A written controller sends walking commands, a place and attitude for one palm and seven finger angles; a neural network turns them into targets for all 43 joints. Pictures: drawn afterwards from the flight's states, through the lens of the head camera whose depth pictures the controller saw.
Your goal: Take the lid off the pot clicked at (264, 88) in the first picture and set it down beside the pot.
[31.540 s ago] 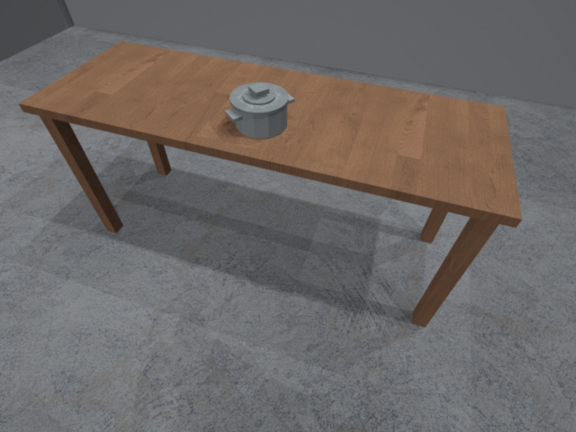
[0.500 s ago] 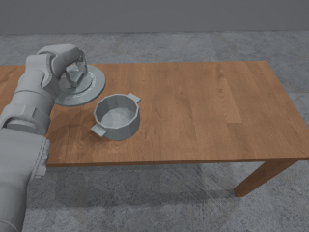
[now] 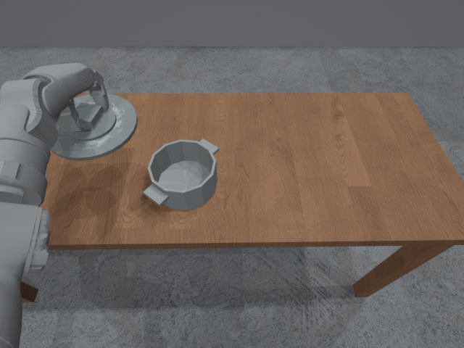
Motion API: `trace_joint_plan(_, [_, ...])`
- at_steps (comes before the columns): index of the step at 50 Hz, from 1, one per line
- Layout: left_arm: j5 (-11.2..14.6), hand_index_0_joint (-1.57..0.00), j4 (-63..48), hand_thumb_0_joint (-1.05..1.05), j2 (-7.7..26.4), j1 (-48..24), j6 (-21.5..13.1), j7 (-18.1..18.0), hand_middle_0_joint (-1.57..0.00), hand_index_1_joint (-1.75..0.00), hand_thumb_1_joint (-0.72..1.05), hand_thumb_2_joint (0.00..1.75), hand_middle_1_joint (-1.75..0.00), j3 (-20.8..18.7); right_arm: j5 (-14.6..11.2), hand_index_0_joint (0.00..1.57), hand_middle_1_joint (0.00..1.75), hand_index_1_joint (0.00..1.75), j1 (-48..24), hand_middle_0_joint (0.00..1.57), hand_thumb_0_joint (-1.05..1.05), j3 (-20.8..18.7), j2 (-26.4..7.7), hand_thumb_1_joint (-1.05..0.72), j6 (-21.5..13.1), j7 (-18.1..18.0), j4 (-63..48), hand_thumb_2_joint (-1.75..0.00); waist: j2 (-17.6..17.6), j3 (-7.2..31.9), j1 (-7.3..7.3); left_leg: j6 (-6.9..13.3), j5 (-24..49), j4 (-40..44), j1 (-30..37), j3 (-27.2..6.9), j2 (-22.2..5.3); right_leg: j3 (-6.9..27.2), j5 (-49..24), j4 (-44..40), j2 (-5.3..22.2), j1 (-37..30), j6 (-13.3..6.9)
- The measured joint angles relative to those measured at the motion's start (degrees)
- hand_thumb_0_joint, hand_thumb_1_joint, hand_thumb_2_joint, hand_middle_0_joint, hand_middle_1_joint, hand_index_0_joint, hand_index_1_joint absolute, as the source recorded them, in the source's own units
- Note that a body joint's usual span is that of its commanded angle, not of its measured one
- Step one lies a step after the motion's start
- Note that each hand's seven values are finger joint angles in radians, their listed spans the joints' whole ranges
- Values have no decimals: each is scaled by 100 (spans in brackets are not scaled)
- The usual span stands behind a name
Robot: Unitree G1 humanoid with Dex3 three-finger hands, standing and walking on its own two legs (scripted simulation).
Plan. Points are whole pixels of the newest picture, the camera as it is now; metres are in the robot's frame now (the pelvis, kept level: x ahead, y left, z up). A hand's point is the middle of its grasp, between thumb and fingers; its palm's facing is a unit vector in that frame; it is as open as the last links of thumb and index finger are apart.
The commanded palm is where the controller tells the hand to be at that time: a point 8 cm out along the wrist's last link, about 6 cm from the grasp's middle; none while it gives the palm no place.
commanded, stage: move the lid sideways beside the pot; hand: left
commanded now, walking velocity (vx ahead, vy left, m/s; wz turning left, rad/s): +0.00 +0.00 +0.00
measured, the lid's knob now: (86, 114) +0.50 +0.25 +0.12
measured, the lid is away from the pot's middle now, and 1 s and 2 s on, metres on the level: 0.15 0.24 0.23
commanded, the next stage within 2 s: lower the lid onto the table in 0.82 s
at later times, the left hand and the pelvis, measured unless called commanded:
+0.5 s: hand (44, 121) +0.46 +0.29 +0.15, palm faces -0.38 -0.08 -0.92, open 7.8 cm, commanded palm +0.48 +0.31 +0.22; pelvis -0.01 +0.00 +0.00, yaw +0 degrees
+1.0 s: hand (20, 124) +0.45 +0.33 +0.15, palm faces -0.39 -0.09 -0.92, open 7.8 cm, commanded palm +0.48 +0.33 +0.21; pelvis +0.00 +0.01 +0.00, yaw +0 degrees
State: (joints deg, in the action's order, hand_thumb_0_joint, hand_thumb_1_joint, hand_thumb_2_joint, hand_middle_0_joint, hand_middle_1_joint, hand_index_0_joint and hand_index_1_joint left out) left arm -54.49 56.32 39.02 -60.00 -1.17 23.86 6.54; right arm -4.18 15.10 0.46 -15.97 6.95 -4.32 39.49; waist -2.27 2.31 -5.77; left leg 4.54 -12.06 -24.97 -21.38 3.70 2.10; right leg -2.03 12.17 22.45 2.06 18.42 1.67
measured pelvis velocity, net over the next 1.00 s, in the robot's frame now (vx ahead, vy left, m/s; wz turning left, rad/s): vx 0.00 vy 0.01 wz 0.00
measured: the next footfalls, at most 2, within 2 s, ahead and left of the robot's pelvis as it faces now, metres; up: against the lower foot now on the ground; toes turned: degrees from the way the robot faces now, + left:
none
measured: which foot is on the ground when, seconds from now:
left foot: down 0.00-1.00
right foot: down 0.00-1.00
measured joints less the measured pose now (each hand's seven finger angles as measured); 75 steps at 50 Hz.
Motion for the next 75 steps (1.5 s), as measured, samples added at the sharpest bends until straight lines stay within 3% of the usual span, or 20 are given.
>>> trace_joint_plan(18, [-27, -57, 338, -4, 350, -188, -269, 111, -77, -94, 29, 70, -104, 25, -70, 20, 30, 30, 29, 20, 1, 55, -67, -90, 29, -119, 81, -90, 54, -51, 20, 7, 20, -103, -98, -37, -23, -36, -58, 11, -23, 45, -8])
trace_joint_plan(29, [-157, -57, 564, -4, 829, -199, -507, 140, -77, -94, 29, 70, -104, -301, -97, 20, 30, 30, 177, 20, 1, 100, -115, -90, -13, -229, 144, -90, 91, -106, -90, 7, -31, -170, -193, -9, -76, -4, -91, -48, -75, 98, -6])
trace_joint_plan(38, [-124, -57, 543, -4, 1090, -201, -648, 273, -77, -94, 30, 69, -104, -446, -92, 20, 30, 30, 230, 20, 1, 44, -154, -90, 88, -197, 221, -90, 78, -79, -68, 31, -90, -230, -297, -32, -61, -26, -62, -60, -62, 158, 19])
trace_joint_plan(51, [-56, -57, 391, -4, 1073, -99, -844, 352, -77, -94, 30, 69, -104, -499, -64, 20, 30, 30, -13, 20, 1, 47, -78, -90, 237, -111, 127, -90, 110, -36, -9, 63, -115, -324, -422, -67, -40, -63, -58, -29, -43, 237, 22])
trace_joint_plan(60, [-80, -57, 561, -4, 938, -183, -832, 290, -77, -94, 30, 70, -104, -185, -83, 20, 30, 30, -35, 20, 1, 78, -65, -90, 211, -137, 126, -90, 119, -64, 34, 87, -128, -434, -552, -65, -32, -63, -41, 84, -33, 366, 0])
trace_joint_plan(68, [-29, -57, 531, -4, 878, -20, -1022, 133, -77, -94, 30, 70, -104, -377, -57, 20, 30, 30, 134, 20, 1, 92, -55, -90, 128, -215, 188, -90, 136, -40, -45, 105, -135, -428, -544, -28, -33, -22, -50, 76, -34, 372, -1])
trace_joint_plan(75, [-206, -56, 885, -4, 968, -124, -905, -68, -77, -94, 30, 70, -104, -396, -74, 20, 30, 30, 268, 20, 1, 102, -98, -90, 101, -214, 192, -90, 134, -46, -142, 109, -175, -501, -645, 33, -62, 42, -32, 150, -57, 497, -24])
